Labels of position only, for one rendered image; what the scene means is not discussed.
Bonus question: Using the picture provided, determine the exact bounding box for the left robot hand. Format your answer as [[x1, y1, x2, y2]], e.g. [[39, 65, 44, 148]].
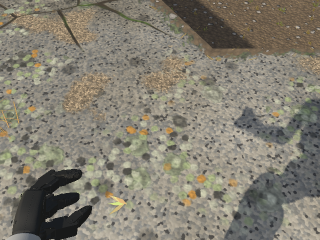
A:
[[11, 169, 92, 240]]

